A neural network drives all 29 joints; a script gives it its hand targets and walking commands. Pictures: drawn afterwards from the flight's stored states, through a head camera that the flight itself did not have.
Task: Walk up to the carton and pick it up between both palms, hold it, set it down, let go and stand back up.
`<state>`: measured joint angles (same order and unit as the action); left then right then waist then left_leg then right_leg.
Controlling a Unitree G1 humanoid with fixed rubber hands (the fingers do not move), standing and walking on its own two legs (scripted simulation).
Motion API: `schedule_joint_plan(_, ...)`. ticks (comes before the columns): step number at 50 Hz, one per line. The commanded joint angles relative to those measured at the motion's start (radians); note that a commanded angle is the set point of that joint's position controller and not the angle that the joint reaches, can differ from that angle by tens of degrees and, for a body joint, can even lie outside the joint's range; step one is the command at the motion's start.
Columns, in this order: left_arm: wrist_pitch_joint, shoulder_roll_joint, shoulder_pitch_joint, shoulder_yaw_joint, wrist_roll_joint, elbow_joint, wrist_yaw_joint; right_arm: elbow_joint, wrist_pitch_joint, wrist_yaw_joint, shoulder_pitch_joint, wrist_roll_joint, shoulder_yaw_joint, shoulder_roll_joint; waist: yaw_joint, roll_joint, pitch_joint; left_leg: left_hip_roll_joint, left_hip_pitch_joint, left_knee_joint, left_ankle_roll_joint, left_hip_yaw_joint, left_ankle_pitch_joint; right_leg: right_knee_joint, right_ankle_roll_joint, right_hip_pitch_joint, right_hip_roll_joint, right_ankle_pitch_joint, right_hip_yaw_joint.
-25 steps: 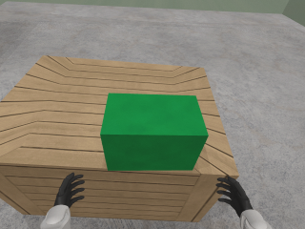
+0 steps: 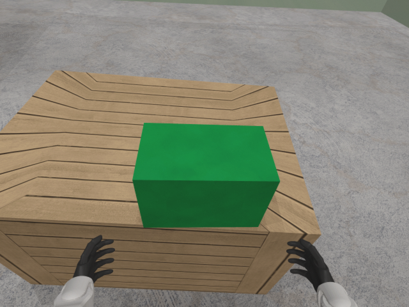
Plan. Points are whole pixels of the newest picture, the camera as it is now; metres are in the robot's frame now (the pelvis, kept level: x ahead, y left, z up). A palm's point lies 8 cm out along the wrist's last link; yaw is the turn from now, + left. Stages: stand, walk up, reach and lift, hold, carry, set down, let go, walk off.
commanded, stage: let go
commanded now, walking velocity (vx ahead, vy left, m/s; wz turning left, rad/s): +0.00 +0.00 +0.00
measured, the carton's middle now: (203, 176) +0.44 +0.00 -0.05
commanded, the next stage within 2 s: stand in 0.28 s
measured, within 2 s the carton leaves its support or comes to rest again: neither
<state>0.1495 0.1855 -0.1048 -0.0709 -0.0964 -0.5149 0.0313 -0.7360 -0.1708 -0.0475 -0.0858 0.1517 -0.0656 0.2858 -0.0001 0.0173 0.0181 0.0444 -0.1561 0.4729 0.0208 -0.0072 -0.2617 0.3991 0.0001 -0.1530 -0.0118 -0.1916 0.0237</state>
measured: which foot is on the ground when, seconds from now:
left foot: down 0.00-1.00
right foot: down 0.00-1.00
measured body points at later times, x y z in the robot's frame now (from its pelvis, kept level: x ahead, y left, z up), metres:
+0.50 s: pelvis +0.00 +0.00 +0.00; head +0.00 +0.02 +0.45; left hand +0.19 +0.25 -0.09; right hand +0.19 -0.24 -0.08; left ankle +0.00 +0.13 -0.74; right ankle +0.02 -0.12 -0.74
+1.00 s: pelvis +0.01 +0.00 +0.00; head +0.01 +0.02 +0.45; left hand +0.16 +0.26 -0.12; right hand +0.18 -0.24 -0.09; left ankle +0.00 +0.13 -0.74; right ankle +0.02 -0.12 -0.74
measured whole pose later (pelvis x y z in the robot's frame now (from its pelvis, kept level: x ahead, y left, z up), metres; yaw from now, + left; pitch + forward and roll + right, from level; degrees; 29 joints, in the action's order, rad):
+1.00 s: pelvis +0.01 +0.00 +0.00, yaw +0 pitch -2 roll -1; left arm -0.01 0.25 -0.11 -0.07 -0.05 -0.87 0.01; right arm -0.78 -0.04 0.00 -0.10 0.04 -0.05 0.26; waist 0.00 0.01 0.04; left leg 0.04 -0.16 0.47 0.02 -0.01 -0.28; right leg 0.40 0.00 -0.15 -0.01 -0.21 0.02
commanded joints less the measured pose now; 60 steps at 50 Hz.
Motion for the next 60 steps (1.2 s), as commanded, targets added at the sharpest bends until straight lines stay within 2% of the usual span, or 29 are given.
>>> schedule_joint_plan(1,-0.021,0.115,-0.020,0.049,0.084,0.221,-0.028,0.157,-0.012,0.024,-0.035,-0.100,0.133,0.019,0.010,-0.008,-0.047,-0.051,0.030,-0.137,-0.001,-0.047,0.106,-0.089,0.021,0.085,0.000,0.035,-0.010)
schedule_joint_plan(3,0.009,0.100,-0.007,0.053,0.106,0.095,-0.036,0.052,0.007,0.027,-0.024,-0.131,0.122,-0.011,-0.001,-0.017,0.015,-0.058,0.030,-0.148,-0.005,-0.060,0.053,-0.100,0.028,0.059,0.007,0.004,-0.018)
schedule_joint_plan(6,-0.008,0.117,-0.015,0.045,0.093,0.193,-0.033,0.137,-0.015,0.029,-0.037,-0.112,0.127,-0.006,0.000,-0.007,-0.043,-0.053,0.028,-0.139,-0.010,-0.055,0.087,-0.087,0.020,0.093,-0.002,0.042,-0.008)
schedule_joint_plan(7,0.005,0.108,-0.009,0.042,0.111,0.145,-0.027,0.093,-0.008,0.025,-0.020,-0.125,0.129,-0.009,0.007,-0.048,-0.030,-0.052,0.012,-0.149,-0.002,-0.055,0.068,-0.085,0.027,0.089,-0.001,0.009,-0.005)
schedule_joint_plan(9,0.010,0.096,-0.016,0.050,0.113,0.144,-0.027,0.079,-0.006,0.025,-0.031,-0.123,0.140,0.001,-0.004,-0.050,0.006,-0.044,-0.017,-0.154,-0.002,-0.054,0.050,-0.086,0.031,0.091,-0.005,0.010,0.001)
schedule_joint_plan(12,-0.005,0.103,-0.030,0.052,0.095,0.220,-0.022,0.142,-0.023,0.027,-0.040,-0.119,0.140,0.009,-0.016,-0.019,-0.047,-0.048,0.019,-0.143,-0.007,-0.044,0.099,-0.081,0.025,0.094,-0.009,0.046,0.005)
schedule_joint_plan(15,0.011,0.096,-0.041,0.047,0.124,0.127,-0.032,0.070,-0.014,0.028,-0.048,-0.129,0.135,0.008,-0.011,-0.040,-0.002,-0.047,-0.002,-0.150,-0.002,-0.058,0.092,-0.078,0.024,0.100,-0.007,0.052,0.005)
schedule_joint_plan(16,-0.075,0.317,-0.003,-0.074,0.152,0.032,-0.012,0.070,0.051,0.051,-0.045,-0.217,0.139,0.237,0.032,-0.025,-0.055,0.059,-0.072,-0.063,-0.008,0.053,0.238,0.030,0.023,0.028,0.095,0.138,-0.082)
schedule_joint_plan(17,-0.106,0.339,-0.016,-0.077,0.143,-0.006,-0.010,0.091,0.073,0.055,-0.032,-0.212,0.141,0.223,0.020,0.006,-0.116,0.063,-0.059,-0.052,-0.014,0.037,0.211,0.033,0.014,0.049,0.095,0.126,-0.068)
schedule_joint_plan(19,-0.143,0.298,-0.031,-0.064,0.142,-0.031,-0.021,0.094,0.103,0.065,-0.024,-0.210,0.144,0.244,0.033,-0.062,-0.094,0.052,-0.067,-0.064,-0.025,0.045,0.117,0.017,0.023,0.011,0.093,0.020,-0.090)
schedule_joint_plan(20,-0.149,0.289,0.011,-0.052,0.148,-0.047,-0.024,0.093,0.111,0.063,-0.037,-0.206,0.143,0.251,0.000,-0.057,-0.080,0.039,-0.084,-0.062,-0.020,0.032,0.070,-0.002,0.023,0.013,0.091,-0.010,-0.094)
schedule_joint_plan(21,-0.160,0.288,0.020,-0.051,0.144,-0.062,-0.034,0.070,0.114,0.063,-0.053,-0.210,0.130,0.237,0.004,-0.006,-0.067,0.045,-0.095,-0.089,-0.034,0.049,0.009,0.007,0.016,0.008,0.087,-0.045,-0.097)
schedule_joint_plan(23,-0.164,0.313,-0.011,-0.056,0.145,-0.099,-0.036,0.071,0.115,0.057,-0.027,-0.205,0.127,0.247,0.024,-0.040,-0.060,0.050,-0.114,-0.100,-0.040,0.054,-0.030,0.001,0.016,0.018,0.091,-0.026,-0.094)
schedule_joint_plan(25,-0.169,0.320,0.024,-0.059,0.150,-0.123,-0.036,0.061,0.118,0.057,-0.043,-0.203,0.129,0.260,0.003,-0.046,-0.054,0.040,-0.092,-0.094,-0.030,0.039,-0.012,-0.019,0.012,-0.008,0.088,-0.030,-0.101)
schedule_joint_plan(30,-0.182,0.329,-0.001,-0.044,0.140,-0.194,-0.039,0.065,0.122,0.060,-0.018,-0.199,0.134,0.269,0.013,-0.086,-0.075,0.063,-0.056,-0.097,-0.043,0.076,0.083,-0.011,0.020,0.014,0.098,0.062,-0.106)
schedule_joint_plan(32,-0.187,0.336,0.012,-0.046,0.144,-0.211,-0.040,0.040,0.123,0.058,-0.045,-0.198,0.123,0.242,0.003,-0.020,-0.089,0.071,-0.025,-0.095,-0.048,0.078,0.125,-0.015,0.014,0.007,0.093,0.080,-0.098)
schedule_joint_plan(33,-0.188,0.322,0.014,-0.041,0.143,-0.217,-0.041,0.046,0.119,0.061,-0.032,-0.196,0.133,0.267,0.006,-0.081,-0.074,0.061,-0.039,-0.083,-0.043,0.070,0.144,-0.020,0.017,0.019,0.097,0.115,-0.096)
schedule_joint_plan(37,-0.189,0.331,0.035,-0.041,0.141,-0.241,-0.037,0.028,0.124,0.058,-0.025,-0.196,0.137,0.263,0.008,-0.067,-0.094,0.069,-0.013,-0.095,-0.045,0.079,0.144,-0.021,0.024,0.013,0.102,0.094,-0.103)
schedule_joint_plan(38,-0.190,0.334,0.014,-0.040,0.136,-0.245,-0.037,0.033,0.122,0.056,0.003,-0.194,0.132,0.266,0.029,-0.091,-0.096,0.076,-0.017,-0.100,-0.051,0.087,0.151,-0.013,0.025,0.030,0.105,0.125,-0.101)
schedule_joint_plan(40,-0.192,0.334,0.015,-0.036,0.141,-0.273,-0.039,0.034,0.123,0.055,-0.019,-0.192,0.129,0.238,-0.001,-0.058,-0.106,0.074,0.014,-0.093,-0.047,0.072,0.206,-0.015,0.025,0.030,0.107,0.159,-0.101)
schedule_joint_plan(44,-0.188,0.333,0.059,-0.032,0.142,-0.273,-0.039,0.021,0.125,0.059,-0.003,-0.187,0.132,0.252,-0.005,-0.129,-0.093,0.066,0.001,-0.098,-0.038,0.066,0.205,-0.014,0.025,0.027,0.115,0.155,-0.104)
schedule_joint_plan(45,-0.189,0.328,0.019,-0.037,0.136,-0.291,-0.040,0.016,0.123,0.061,-0.028,-0.192,0.129,0.253,0.005,-0.074,-0.084,0.072,-0.006,-0.096,-0.043,0.072,0.183,-0.025,0.025,0.038,0.110,0.146,-0.103)
schedule_joint_plan(46,-0.187,0.352,0.024,-0.038,0.138,-0.296,-0.043,0.009,0.129,0.061,-0.026,-0.195,0.132,0.249,0.003,-0.070,-0.077,0.079,0.005,-0.110,-0.049,0.074,0.171,-0.023,0.032,0.015,0.117,0.130,-0.104)
schedule_joint_plan(50,-0.188,0.330,0.027,-0.033,0.135,-0.302,-0.046,-0.003,0.118,0.060,-0.016,-0.202,0.129,0.266,0.014,-0.092,-0.076,0.067,-0.016,-0.114,-0.042,0.068,0.165,-0.023,0.030,0.045,0.113,0.136,-0.105)
schedule_joint_plan(51,-0.187,0.333,0.042,-0.034,0.138,-0.300,-0.046,-0.011,0.122,0.062,-0.021,-0.202,0.130,0.271,-0.002,-0.108,-0.095,0.068,0.003,-0.117,-0.039,0.068,0.171,-0.016,0.031,0.046,0.117,0.158,-0.096)
schedule_joint_plan(53,-0.190,0.359,0.025,-0.043,0.137,-0.323,-0.041,-0.012,0.118,0.056,-0.023,-0.195,0.122,0.237,0.003,-0.064,-0.122,0.079,0.012,-0.126,-0.051,0.074,0.179,-0.015,0.028,0.071,0.104,0.153,-0.102)
schedule_joint_plan(56,-0.188,0.333,0.022,-0.031,0.136,-0.321,-0.047,-0.034,0.120,0.065,-0.018,-0.195,0.123,0.268,0.005,-0.100,-0.096,0.075,0.018,-0.118,-0.045,0.067,0.200,-0.035,0.026,0.048,0.115,0.164,-0.099)
schedule_joint_plan(58,-0.190,0.346,0.025,-0.039,0.141,-0.338,-0.040,-0.042,0.119,0.065,-0.012,-0.195,0.120,0.244,0.006,-0.053,-0.104,0.083,0.033,-0.120,-0.047,0.075,0.187,-0.030,0.031,0.033,0.113,0.161,-0.099)
schedule_joint_plan(60,-0.192,0.347,0.036,-0.035,0.136,-0.337,-0.036,-0.048,0.122,0.066,-0.024,-0.194,0.125,0.257,-0.004,-0.087,-0.072,0.076,0.020,-0.125,-0.050,0.074,0.200,-0.033,0.031,0.027,0.114,0.154,-0.103)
